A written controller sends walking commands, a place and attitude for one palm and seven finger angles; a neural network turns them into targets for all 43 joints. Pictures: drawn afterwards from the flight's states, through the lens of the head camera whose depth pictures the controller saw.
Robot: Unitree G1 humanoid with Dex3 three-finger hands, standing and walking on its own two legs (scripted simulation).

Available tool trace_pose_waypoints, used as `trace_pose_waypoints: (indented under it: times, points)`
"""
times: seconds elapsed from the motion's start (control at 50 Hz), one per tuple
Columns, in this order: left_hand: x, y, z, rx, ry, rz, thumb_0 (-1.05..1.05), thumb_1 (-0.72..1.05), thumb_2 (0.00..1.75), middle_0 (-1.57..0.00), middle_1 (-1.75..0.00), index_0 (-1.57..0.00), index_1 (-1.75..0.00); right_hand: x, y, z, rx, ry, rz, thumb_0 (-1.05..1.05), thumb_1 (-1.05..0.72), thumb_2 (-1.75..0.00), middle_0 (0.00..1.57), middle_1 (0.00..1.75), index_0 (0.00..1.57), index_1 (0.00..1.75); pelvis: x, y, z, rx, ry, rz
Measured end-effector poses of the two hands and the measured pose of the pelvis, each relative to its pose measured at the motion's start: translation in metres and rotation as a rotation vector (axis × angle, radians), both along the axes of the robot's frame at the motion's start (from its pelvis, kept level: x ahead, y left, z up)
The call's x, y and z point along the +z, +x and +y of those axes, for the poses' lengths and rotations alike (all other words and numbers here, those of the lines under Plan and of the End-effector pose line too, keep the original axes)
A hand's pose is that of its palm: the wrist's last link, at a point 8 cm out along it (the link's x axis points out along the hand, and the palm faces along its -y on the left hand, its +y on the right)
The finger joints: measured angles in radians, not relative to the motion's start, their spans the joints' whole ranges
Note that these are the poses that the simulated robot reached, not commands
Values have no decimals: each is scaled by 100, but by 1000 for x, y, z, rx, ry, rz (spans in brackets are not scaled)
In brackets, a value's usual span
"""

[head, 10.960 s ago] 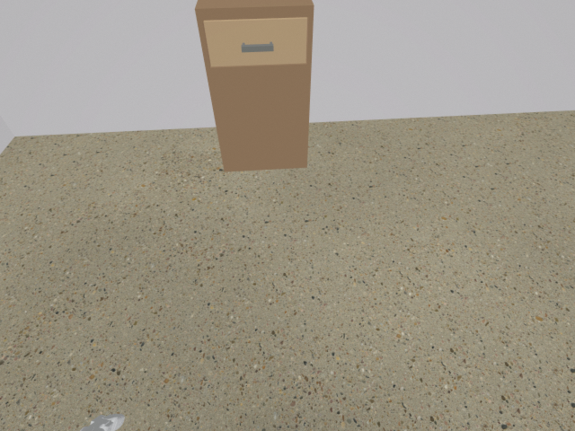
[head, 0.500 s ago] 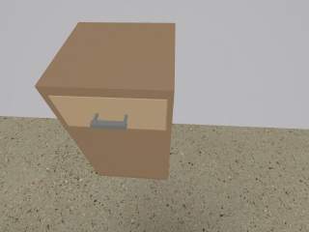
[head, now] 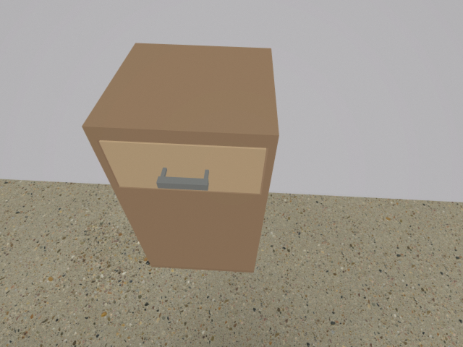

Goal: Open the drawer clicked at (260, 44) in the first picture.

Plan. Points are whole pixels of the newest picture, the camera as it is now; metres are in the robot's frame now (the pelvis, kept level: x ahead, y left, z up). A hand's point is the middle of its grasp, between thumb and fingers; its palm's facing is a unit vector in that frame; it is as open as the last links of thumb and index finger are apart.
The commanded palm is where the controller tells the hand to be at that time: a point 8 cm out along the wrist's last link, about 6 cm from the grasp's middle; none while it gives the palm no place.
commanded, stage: come to a stop and stand still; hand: left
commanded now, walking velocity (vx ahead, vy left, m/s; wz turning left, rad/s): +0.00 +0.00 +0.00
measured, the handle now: (184, 177) +0.53 +0.16 -0.09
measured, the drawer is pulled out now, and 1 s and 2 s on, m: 0.00 0.00 0.00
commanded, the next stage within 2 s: look again from close up in 0.54 s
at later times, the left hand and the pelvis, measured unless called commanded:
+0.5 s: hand out of the picture -0.08 +0.13 -0.17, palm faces +0.04 -0.99 -0.14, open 7.4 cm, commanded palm none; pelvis -0.03 -0.01 +0.00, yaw +0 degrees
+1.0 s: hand out of the picture +0.01 +0.15 -0.18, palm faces +0.04 -0.98 -0.20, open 7.3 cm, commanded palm none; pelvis -0.01 -0.02 -0.01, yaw +1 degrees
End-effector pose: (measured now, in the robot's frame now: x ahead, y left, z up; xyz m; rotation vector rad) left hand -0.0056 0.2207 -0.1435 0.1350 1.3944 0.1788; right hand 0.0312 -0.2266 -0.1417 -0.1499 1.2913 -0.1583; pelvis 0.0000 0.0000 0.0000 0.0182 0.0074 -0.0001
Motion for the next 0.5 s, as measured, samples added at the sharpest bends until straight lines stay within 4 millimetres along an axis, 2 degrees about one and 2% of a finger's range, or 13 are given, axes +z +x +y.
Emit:
trace_pose_waypoints:
  times: [0.12, 0.32, 0.42, 0.5]
  points:
    - [5, -25, -11, -10, -8, 27, 0, 90, 90, -20, -30, -20, -30, -4, -33, 1, -21, 27, 52, 0, -94, -90, 20, 30, 20, 30, 4, -10, -1, 0, -16, -27]
    - [0, -51, -31, -6, -50, 39, 0, 90, 89, -20, -30, -20, -30, -3, -88, 9, -41, 57, 158, 0, -91, -90, 20, 30, 20, 30, 5, -24, -9, 4, -18, -35]
    - [0, -65, -38, 6, -61, 64, 0, 90, 89, -20, -30, -20, -30, -2, -106, 11, -51, 64, 199, 0, -91, -90, 20, 30, 20, 30, 5, -29, -12, 7, -20, -25]
    - [0, -75, -42, 15, -64, 90, 0, 90, 89, -20, -30, -20, -30, -3, -111, 12, -58, 67, 212, 0, -90, -90, 20, 30, 20, 30, 4, -29, -13, 6, -20, -19]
